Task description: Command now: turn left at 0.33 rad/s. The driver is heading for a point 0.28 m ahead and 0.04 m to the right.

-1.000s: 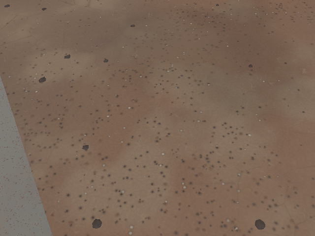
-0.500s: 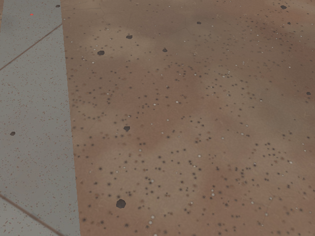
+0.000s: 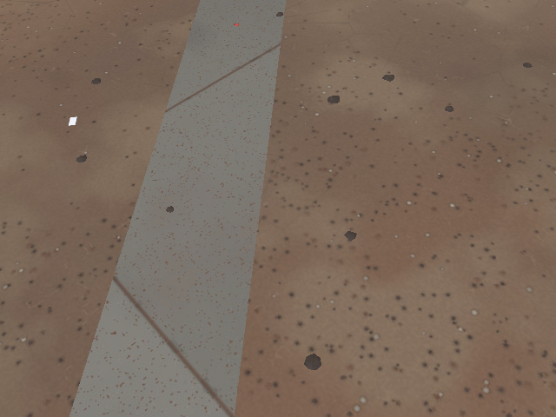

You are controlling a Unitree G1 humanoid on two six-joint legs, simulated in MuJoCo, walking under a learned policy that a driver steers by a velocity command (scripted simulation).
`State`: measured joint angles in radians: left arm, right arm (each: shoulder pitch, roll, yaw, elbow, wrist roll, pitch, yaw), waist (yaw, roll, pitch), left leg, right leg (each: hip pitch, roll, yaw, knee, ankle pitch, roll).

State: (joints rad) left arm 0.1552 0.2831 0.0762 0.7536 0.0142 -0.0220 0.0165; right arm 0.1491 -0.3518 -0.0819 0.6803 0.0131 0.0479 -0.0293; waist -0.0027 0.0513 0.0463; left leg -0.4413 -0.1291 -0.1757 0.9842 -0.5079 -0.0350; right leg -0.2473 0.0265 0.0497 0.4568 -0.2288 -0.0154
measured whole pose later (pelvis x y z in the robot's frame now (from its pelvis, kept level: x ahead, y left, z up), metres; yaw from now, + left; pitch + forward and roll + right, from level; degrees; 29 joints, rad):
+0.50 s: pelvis +0.00 +0.04 -0.01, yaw +0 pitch -1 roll +0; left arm 0.19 0.30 0.04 0.85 -0.01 0.00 0.02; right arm 0.17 -0.24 -0.03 0.75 -0.01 0.02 -0.03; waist 0.03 -0.03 0.04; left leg -0.18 -0.03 0.00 0.51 -0.31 0.02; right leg -0.24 -0.04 0.06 0.54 -0.27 0.05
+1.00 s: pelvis -0.01 -0.03 +0.01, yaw -16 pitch +1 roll +3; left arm 0.20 0.30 0.05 0.71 -0.01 0.00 0.01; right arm 0.10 -0.33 -0.09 0.74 0.00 0.03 -0.06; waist 0.02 0.03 0.08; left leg -0.50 -0.01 -0.09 1.07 -0.36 -0.08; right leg -0.25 0.06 0.08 0.42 -0.18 -0.09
